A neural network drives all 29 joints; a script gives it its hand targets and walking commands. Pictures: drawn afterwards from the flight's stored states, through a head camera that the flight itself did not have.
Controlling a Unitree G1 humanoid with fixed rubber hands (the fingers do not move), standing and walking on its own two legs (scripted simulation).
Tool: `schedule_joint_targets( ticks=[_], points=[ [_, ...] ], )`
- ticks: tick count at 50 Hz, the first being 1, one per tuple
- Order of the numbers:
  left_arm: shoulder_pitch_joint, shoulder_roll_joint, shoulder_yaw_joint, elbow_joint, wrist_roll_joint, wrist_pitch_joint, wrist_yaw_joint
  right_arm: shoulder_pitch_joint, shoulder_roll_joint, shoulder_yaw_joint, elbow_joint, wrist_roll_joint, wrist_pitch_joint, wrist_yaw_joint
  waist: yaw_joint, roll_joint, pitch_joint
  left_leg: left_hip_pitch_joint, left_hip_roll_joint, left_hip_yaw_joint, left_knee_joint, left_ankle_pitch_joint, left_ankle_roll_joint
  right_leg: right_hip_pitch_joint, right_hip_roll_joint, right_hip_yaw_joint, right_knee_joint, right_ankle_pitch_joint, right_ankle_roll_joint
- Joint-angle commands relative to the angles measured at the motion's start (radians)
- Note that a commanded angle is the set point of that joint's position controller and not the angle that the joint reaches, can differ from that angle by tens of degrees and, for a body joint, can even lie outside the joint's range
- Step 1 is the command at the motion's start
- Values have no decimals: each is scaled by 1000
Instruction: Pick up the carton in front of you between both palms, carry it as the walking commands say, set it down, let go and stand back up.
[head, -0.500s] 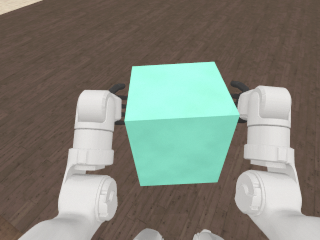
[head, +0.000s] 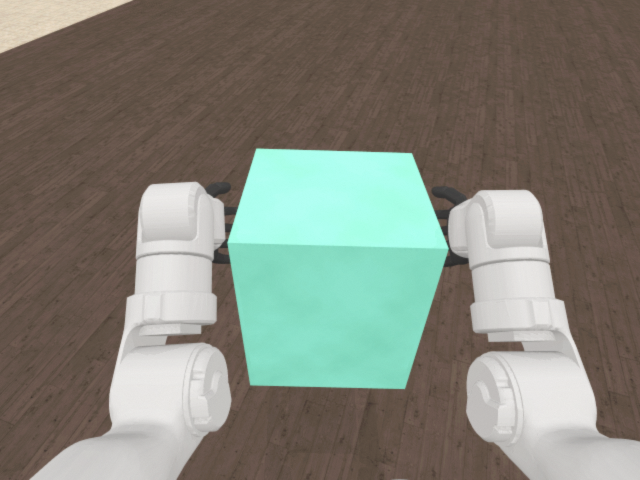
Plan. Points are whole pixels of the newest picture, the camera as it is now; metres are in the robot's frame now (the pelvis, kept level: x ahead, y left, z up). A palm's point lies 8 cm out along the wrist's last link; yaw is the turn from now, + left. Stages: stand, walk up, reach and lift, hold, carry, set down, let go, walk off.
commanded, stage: carry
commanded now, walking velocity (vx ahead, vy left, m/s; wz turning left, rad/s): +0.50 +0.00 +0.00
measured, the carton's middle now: (330, 269) +0.37 -0.01 +0.08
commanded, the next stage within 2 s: none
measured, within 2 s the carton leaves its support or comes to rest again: neither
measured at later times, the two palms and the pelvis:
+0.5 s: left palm (258, 158) +0.61 +0.10 +0.10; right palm (424, 153) +0.63 -0.20 +0.09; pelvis +0.29 -0.05 +0.01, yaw +2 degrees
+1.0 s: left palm (244, 98) +0.86 +0.14 +0.09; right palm (382, 97) +0.85 -0.16 +0.10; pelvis +0.60 +0.00 +0.02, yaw -1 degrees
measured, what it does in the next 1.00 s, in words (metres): walks ahead: right foot, then left foot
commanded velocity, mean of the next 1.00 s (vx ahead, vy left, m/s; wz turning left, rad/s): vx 0.50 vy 0.00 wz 0.00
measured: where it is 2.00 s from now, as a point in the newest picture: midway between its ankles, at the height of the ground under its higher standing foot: (317, 244)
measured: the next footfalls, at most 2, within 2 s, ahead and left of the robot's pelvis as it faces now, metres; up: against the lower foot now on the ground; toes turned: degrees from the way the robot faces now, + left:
right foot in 0.28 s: +0.34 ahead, -0.13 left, +0.00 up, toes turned -8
left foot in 0.74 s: +0.62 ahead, +0.08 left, +0.00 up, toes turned +11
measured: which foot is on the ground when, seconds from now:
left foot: down 0.00-0.30, up 0.32-0.72, down 0.74-1.00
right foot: up 0.00-0.26, down 0.28-0.74, up 0.76-1.00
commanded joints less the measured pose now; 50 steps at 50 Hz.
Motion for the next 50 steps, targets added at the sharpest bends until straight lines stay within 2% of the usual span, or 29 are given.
schedule_joint_targets(
  ticks=[1, 5, 10, 11, 12, 13, 14, 15, 16, 17, 18, 19, 21, 24, 27, 31, 34, 35, 36, 37, 38, 39, 40, 41, 42, 43, 44, 46, 50],
  points=[
    [-702, -1192, -440, -121, -401, -63, -202, -859, 1178, 440, -201, 482, -61, 234, 10, 139, -341, 439, 263, -351, -216, 96, 142, -222, -58, 21, -61, 84, 23],
    [-646, -1222, -506, -188, -410, -94, -199, -793, 1192, 497, -267, 474, -93, 228, -14, 129, -318, 479, 229, -236, -217, 313, 128, -162, -55, -26, -339, 195, 30],
    [-592, -1215, -607, -281, -437, -122, -197, -705, 1160, 582, -346, 463, -118, 207, 4, 167, -303, 519, 193, -100, -174, 554, 53, 64, 3, -113, -653, 349, 10],
    [-584, -1210, -620, -287, -441, -125, -200, -675, 1150, 592, -344, 456, -121, 204, 6, 170, -321, 530, 186, -76, -125, 656, 35, 148, 20, -134, -713, 377, -1],
    [-555, -1210, -630, -283, -440, -127, -204, -641, 1146, 601, -341, 449, -122, 203, 25, 159, -361, 512, 163, -20, -15, 738, 5, 299, 42, -179, -792, 416, -9],
    [-524, -1201, -632, -278, -432, -129, -210, -598, 1141, 608, -331, 443, -120, 204, 48, 120, -425, 402, 133, 19, 131, 711, -32, 538, 33, -178, -789, 397, -20],
    [-457, -1193, -620, -264, -422, -131, -217, -590, 1133, 619, -330, 441, -119, 208, 88, 33, -497, 188, 132, 2, 311, 400, -66, 796, -138, 12, -731, 405, -51],
    [-434, -1137, -605, -251, -393, -140, -216, -574, 1167, 628, -317, 451, -111, 216, 76, -238, -612, -161, 17, -23, 552, 15, -100, 1109, -395, 435, -693, 529, -203],
    [-395, -1159, -612, -248, -388, -143, -217, -567, 1160, 638, -319, 447, -109, 222, 95, -300, -576, -348, -46, -75, 682, -254, -98, 1135, -388, 523, -752, 530, -245],
    [-386, -1169, -616, -298, -387, -147, -223, -551, 1185, 653, -325, 450, -113, 227, 93, -217, -531, -413, 3, -113, 736, -246, -83, 1099, -363, 444, -746, 540, -216],
    [-396, -1186, -625, -351, -388, -151, -228, -540, 1207, 658, -345, 455, -117, 231, 91, -105, -495, -417, 36, -122, 708, -191, -82, 1032, -345, 370, -754, 571, -186],
    [-406, -1203, -644, -408, -395, -156, -232, -518, 1230, 672, -363, 458, -122, 233, 84, -65, -451, -400, 68, -123, 649, -135, -85, 956, -325, 304, -784, 558, -154],
    [-390, -1216, -680, -511, -401, -163, -236, -460, 1256, 699, -420, 454, -133, 230, 72, -83, -423, -320, 84, -98, 525, -83, -98, 853, -294, 197, -844, 522, -118],
    [-272, -1209, -744, -617, -408, -167, -250, -324, 1244, 754, -515, 419, -148, 214, 71, -123, -405, -304, 73, -48, 379, -39, -109, 841, -260, 106, -883, 525, -125],
    [-131, -1176, -802, -697, -410, -169, -268, -182, 1200, 798, -615, 381, -153, 207, 71, -140, -349, -298, 71, -11, 200, 65, -112, 847, -221, 32, -891, 590, -112],
    [70, -1110, -842, -704, -373, -158, -291, 7, 1127, 832, -648, 342, -137, 229, 76, -140, -267, -224, 45, 34, 20, 193, -98, 821, -199, -34, -890, 687, -89],
    [193, -1109, -847, -666, -362, -150, -309, 110, 1079, 831, -657, 330, -119, 254, 78, -144, -207, -103, 35, 70, -89, 245, -77, 776, -199, -59, -853, 690, -57],
    [218, -1099, -844, -660, -360, -146, -311, 145, 1089, 827, -643, 331, -113, 263, 70, -130, -206, 0, 22, 102, -136, 244, -68, 732, -192, -84, -786, 692, -41],
    [238, -1096, -848, -664, -359, -140, -314, 190, 1088, 815, -626, 328, -108, 272, 61, -86, -226, 167, -1, 137, -153, 191, -61, 647, -167, -124, -676, 680, -19],
    [232, -1079, -855, -675, -362, -136, -316, 217, 1079, 805, -615, 326, -106, 279, 48, -41, -274, 375, 67, 61, -118, 113, -45, 492, -151, -140, -526, 545, 14],
    [211, -1065, -861, -687, -370, -126, -318, 219, 1047, 791, -605, 320, -104, 283, 42, 153, -329, 535, 303, -318, -172, 12, 35, 260, -76, -146, -257, 251, 57],
    [175, -1064, -875, -699, -378, -117, -317, 212, 1048, 787, -571, 317, -108, 286, 32, 338, -322, 681, 440, -607, -261, 32, 149, -31, 35, -97, -70, -125, 66],
    [161, -1076, -883, -697, -391, -118, -318, 216, 1062, 790, -588, 331, -112, 288, 31, 283, -281, 630, 432, -591, -278, 43, 155, -107, -14, -3, 44, -154, 39],
    [145, -1100, -889, -696, -401, -125, -320, 196, 1085, 791, -599, 343, -116, 289, 34, 204, -263, 554, 399, -511, -277, 78, 139, -109, -53, 21, 67, -116, 25],
    [144, -1122, -891, -695, -405, -133, -321, 176, 1109, 805, -612, 354, -120, 290, 41, 91, -250, 473, 379, -434, -294, 46, 109, -79, -95, 39, 32, -39, 21],
    [152, -1137, -892, -697, -404, -141, -320, 153, 1130, 819, -628, 366, -126, 293, 45, 58, -229, 387, 358, -360, -330, 13, 79, -38, -119, 42, -29, 20, 24],
    [162, -1148, -898, -699, -399, -149, -317, 141, 1141, 831, -642, 379, -132, 295, 48, 73, -228, 337, 335, -292, -361, -33, 60, -1, -121, 26, -77, 65, 30],
    [195, -1163, -902, -699, -389, -161, -310, 148, 1137, 843, -659, 394, -140, 300, 49, 120, -206, 294, 306, -203, -409, -78, 57, 22, -119, -12, -176, 121, 49],
    [259, -1146, -897, -710, -369, -172, -295, 188, 1106, 860, -691, 399, -146, 306, 43, 108, -151, 337, 279, -126, -443, -3, 70, -26, -115, -66, -403, 237, 74]
  ],
)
